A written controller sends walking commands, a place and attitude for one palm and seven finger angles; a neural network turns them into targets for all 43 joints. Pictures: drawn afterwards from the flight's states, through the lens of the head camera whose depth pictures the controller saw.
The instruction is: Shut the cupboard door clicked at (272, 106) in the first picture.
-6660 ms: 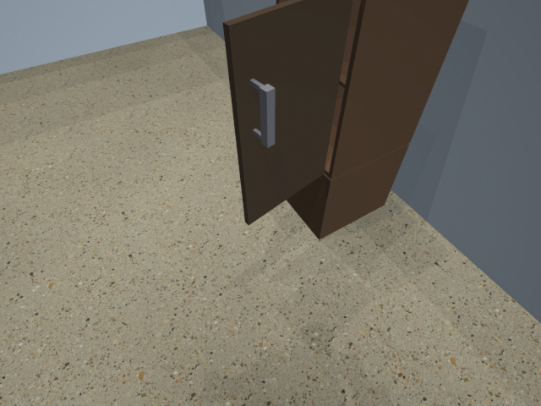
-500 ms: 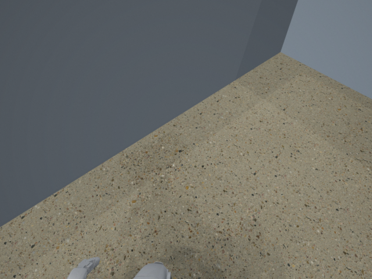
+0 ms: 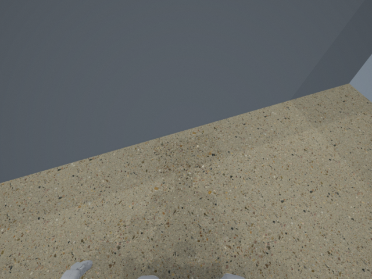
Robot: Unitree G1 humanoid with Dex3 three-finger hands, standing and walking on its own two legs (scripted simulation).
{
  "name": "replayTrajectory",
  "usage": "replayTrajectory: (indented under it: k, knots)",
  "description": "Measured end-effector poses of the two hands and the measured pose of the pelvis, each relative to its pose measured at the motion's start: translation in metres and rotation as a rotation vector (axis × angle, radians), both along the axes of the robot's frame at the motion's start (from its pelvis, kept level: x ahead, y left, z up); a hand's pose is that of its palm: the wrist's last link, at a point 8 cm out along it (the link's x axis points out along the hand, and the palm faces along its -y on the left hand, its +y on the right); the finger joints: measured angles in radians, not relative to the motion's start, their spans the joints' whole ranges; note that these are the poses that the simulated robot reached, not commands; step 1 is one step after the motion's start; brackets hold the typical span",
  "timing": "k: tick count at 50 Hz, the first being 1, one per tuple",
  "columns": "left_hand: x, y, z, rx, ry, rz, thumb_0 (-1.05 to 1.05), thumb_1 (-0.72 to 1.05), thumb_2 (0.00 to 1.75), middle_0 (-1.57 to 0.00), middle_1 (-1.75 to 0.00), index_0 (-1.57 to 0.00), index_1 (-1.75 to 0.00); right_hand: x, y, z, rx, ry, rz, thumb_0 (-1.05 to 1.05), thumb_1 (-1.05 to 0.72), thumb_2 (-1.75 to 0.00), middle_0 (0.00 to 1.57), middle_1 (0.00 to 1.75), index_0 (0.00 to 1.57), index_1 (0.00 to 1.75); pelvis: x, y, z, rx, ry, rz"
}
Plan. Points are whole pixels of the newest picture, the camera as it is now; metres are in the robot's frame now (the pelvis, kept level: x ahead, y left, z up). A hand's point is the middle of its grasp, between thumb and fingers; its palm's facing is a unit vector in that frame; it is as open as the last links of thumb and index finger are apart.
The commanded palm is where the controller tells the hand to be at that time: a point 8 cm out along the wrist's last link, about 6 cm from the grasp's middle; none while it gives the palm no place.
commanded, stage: walk to a spot facing it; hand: left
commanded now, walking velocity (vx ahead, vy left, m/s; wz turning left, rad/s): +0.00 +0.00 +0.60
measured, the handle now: out of the picture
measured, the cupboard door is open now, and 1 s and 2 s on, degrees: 100 100 100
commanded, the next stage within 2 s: none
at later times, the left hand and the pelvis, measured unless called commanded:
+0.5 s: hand out of the picture +0.00 +0.21 -0.18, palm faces +0.34 -0.91 -0.22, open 7.4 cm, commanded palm none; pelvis +0.00 -0.01 +0.00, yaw +19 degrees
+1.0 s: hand out of the picture -0.05 +0.16 -0.18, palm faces +0.61 -0.77 -0.19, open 7.4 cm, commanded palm none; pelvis +0.02 -0.03 -0.01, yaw +38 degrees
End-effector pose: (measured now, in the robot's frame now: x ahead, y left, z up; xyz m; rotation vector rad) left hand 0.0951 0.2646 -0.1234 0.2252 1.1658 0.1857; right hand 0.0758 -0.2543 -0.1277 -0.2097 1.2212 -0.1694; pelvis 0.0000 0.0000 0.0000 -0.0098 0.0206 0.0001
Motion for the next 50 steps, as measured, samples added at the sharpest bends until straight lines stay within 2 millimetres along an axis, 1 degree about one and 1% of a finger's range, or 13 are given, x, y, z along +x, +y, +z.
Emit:
replayTrajectory:
  k: [4, 9, 15, 19, 21, 25, 30, 35, 37, 40, 44, 47, 50]
  knots:
    - [-0.008, -0.012, 0.004, 0.037, -0.05, 0.027, 0.0, 0.9, 0.9, -0.2, -0.29, -0.2, -0.3, 0.007, -0.017, -0.014, 0.023, 0.018, 0.023, 0.0, -0.91, -0.9, 0.2, 0.3, 0.2, 0.3, -0.001, -0.017, -0.008, 0.019, -0.003, 0.054]
    - [-0.035, -0.027, 0.008, 0.015, -0.012, 0.092, 0.0, 0.9, 0.9, -0.2, -0.29, -0.2, -0.3, 0.026, -0.023, -0.006, 0.025, 0.032, 0.075, 0.0, -0.91, -0.9, 0.2, 0.3, 0.2, 0.3, 0.001, -0.022, 0.002, 0.03, -0.013, 0.127]
    - [-0.071, -0.034, -0.007, -0.054, 0.03, 0.185, 0.0, 0.9, 0.9, -0.2, -0.3, -0.21, -0.3, 0.063, -0.003, 0.006, 0.01, 0.004, 0.191, 0.0, -0.91, -0.9, 0.19, 0.3, 0.19, 0.3, 0.004, -0.017, 0.003, 0.041, -0.006, 0.209]
    - [-0.099, -0.022, -0.029, -0.087, 0.068, 0.266, 0.0, 0.9, 0.9, -0.2, -0.3, -0.21, -0.3, 0.09, 0.019, 0.005, -0.017, -0.059, 0.278, 0.0, -0.91, -0.9, 0.19, 0.3, 0.19, 0.3, 0.002, -0.006, -0.011, 0.019, -0.001, 0.264]
    - [-0.109, -0.016, -0.032, -0.081, 0.097, 0.297, 0.0, 0.9, 0.9, -0.2, -0.3, -0.21, -0.3, 0.095, 0.027, 0.008, -0.025, -0.073, 0.309, 0.0, -0.91, -0.9, 0.19, 0.3, 0.19, 0.3, 0.001, -0.006, -0.01, 0.017, -0.003, 0.282]
    - [-0.114, -0.008, -0.022, -0.066, 0.087, 0.352, 0.01, 0.9, 0.9, -0.2, -0.29, -0.2, -0.3, 0.096, 0.034, 0.015, -0.032, -0.056, 0.352, 0.0, -0.91, -0.9, 0.2, 0.3, 0.2, 0.3, 0.001, -0.01, -0.001, 0.0, -0.003, 0.326]
    - [-0.108, -0.008, -0.006, -0.034, 0.029, 0.394, 0.01, 0.9, 0.9, -0.2, -0.29, -0.2, -0.3, 0.096, 0.03, 0.011, -0.018, -0.004, 0.391, 0.0, -0.91, -0.9, 0.2, 0.3, 0.2, 0.3, 0.006, -0.02, 0.005, -0.014, -0.001, 0.384]
    - [-0.103, -0.021, 0.0, 0.021, -0.034, 0.43, 0.0, 0.9, 0.9, -0.2, -0.29, -0.2, -0.3, 0.108, 0.015, -0.007, 0.01, 0.03, 0.416, 0.0, -0.91, -0.9, 0.2, 0.3, 0.2, 0.3, 0.017, -0.039, -0.005, 0.011, 0.015, 0.451]
    - [-0.108, -0.03, 0.002, 0.033, -0.035, 0.452, 0.0, 0.9, 0.9, -0.2, -0.29, -0.2, -0.3, 0.116, 0.01, -0.013, 0.011, 0.04, 0.436, 0.0, -0.91, -0.9, 0.2, 0.3, 0.2, 0.3, 0.017, -0.043, -0.006, 0.007, 0.005, 0.48]
    - [-0.12, -0.044, 0.005, 0.019, -0.019, 0.495, 0.0, 0.9, 0.9, -0.2, -0.29, -0.2, -0.3, 0.13, 0.012, -0.009, 0.008, 0.046, 0.47, 0.0, -0.91, -0.9, 0.2, 0.3, 0.2, 0.3, 0.018, -0.044, -0.001, 0.015, -0.009, 0.527]
    - [-0.138, -0.061, 0.001, -0.028, 0.01, 0.547, 0.0, 0.9, 0.9, -0.2, -0.29, -0.2, -0.3, 0.149, 0.028, 0.002, 0.008, 0.031, 0.529, 0.01, -0.91, -0.9, 0.19, 0.3, 0.19, 0.3, 0.021, -0.042, 0.004, 0.036, -0.01, 0.578]
    - [-0.157, -0.067, -0.009, -0.067, 0.028, 0.595, 0.0, 0.9, 0.9, -0.2, -0.29, -0.21, -0.3, 0.165, 0.05, 0.007, 0.003, 0.002, 0.593, 0.01, -0.91, -0.9, 0.19, 0.3, 0.19, 0.3, 0.02, -0.037, 0.003, 0.037, -0.006, 0.617]
    - [-0.18, -0.066, -0.027, -0.101, 0.045, 0.656, 0.0, 0.9, 0.9, -0.2, -0.3, -0.21, -0.3, 0.18, 0.076, 0.007, -0.009, -0.055, 0.666, 0.0, -0.91, -0.9, 0.19, 0.3, 0.19, 0.3, 0.017, -0.026, -0.009, 0.015, -0.004, 0.657]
